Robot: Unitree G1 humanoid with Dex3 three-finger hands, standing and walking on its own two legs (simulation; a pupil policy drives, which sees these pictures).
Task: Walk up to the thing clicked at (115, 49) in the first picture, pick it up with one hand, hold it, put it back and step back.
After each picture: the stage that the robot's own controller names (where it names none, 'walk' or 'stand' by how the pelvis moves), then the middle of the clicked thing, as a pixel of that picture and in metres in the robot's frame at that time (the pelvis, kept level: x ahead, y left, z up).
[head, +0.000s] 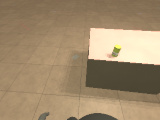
stand; (116, 51) +0.74 -0.24 -0.06
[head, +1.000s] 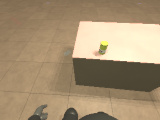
rise first; (103, 48) +0.66 -0.09 -0.02
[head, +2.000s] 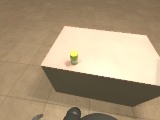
rise first; (74, 58) +0.51 +0.19 -0.03
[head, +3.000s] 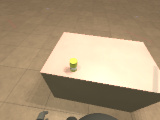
stand; (73, 65) +0.49 +0.16 -0.06
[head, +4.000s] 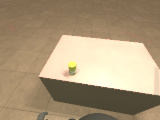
stand; (72, 68) +0.46 +0.16 -0.06
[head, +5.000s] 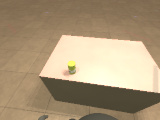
stand; (72, 67) +0.47 +0.17 -0.06
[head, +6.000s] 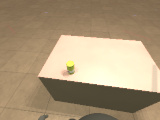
stand; (70, 67) +0.47 +0.19 -0.06
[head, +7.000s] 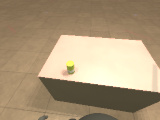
stand; (70, 67) +0.46 +0.19 -0.06
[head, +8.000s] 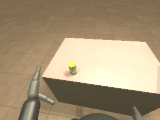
rise first; (72, 68) +0.47 +0.21 -0.06
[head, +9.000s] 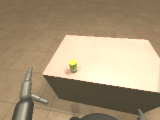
go down; (73, 66) +0.47 +0.20 -0.06
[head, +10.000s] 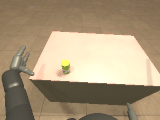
go down; (66, 67) +0.45 +0.19 -0.04
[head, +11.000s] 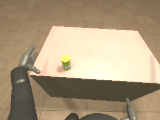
close in; (66, 63) +0.46 +0.19 -0.03
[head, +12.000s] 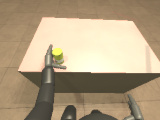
close; (58, 56) +0.48 +0.21 +0.01
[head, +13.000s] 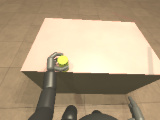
lift; (63, 64) +0.41 +0.17 +0.01
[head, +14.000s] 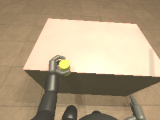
lift; (65, 68) +0.39 +0.17 +0.01
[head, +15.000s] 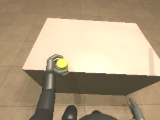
lift; (63, 67) +0.39 +0.18 +0.01
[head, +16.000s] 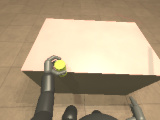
hold; (61, 68) +0.38 +0.19 +0.01
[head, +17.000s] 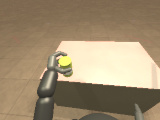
lift; (66, 67) +0.31 +0.16 +0.17
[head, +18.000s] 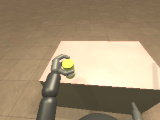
hold; (69, 69) +0.33 +0.15 +0.14
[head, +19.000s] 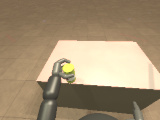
crouch; (69, 73) +0.32 +0.14 +0.11
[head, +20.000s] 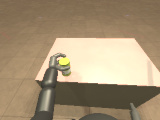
crouch; (65, 67) +0.37 +0.17 +0.09
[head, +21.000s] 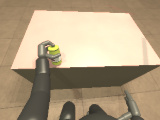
lower; (55, 55) +0.47 +0.20 +0.03
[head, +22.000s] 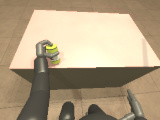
lower; (53, 54) +0.47 +0.21 +0.04
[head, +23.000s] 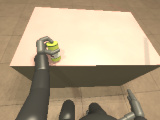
lower; (54, 51) +0.48 +0.20 +0.04
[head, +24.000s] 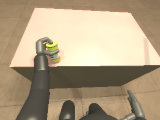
lower; (53, 52) +0.48 +0.21 +0.04
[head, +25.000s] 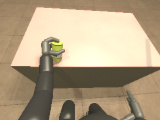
draw back; (57, 51) +0.48 +0.19 +0.05
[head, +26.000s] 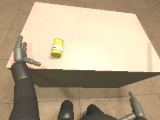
sink last; (57, 48) +0.51 +0.20 +0.00
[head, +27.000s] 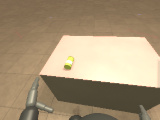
sink last; (69, 62) +0.53 +0.24 -0.04
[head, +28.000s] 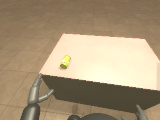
stand; (65, 61) +0.52 +0.28 -0.05
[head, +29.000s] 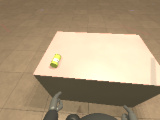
stand; (56, 60) +0.52 +0.33 -0.05
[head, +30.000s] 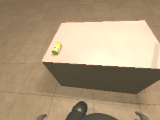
walk; (56, 48) +0.63 +0.40 -0.06
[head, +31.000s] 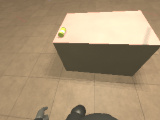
walk; (62, 32) +0.92 +0.39 -0.07
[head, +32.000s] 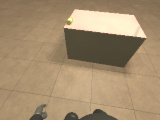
stand; (69, 20) +1.26 +0.34 -0.06
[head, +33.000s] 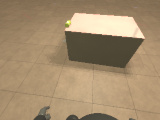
stand; (68, 23) +1.28 +0.41 -0.08
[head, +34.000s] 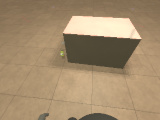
stand; (62, 53) +1.26 +0.59 -0.67
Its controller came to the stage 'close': yes
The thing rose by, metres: 0.21
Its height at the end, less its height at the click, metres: -0.69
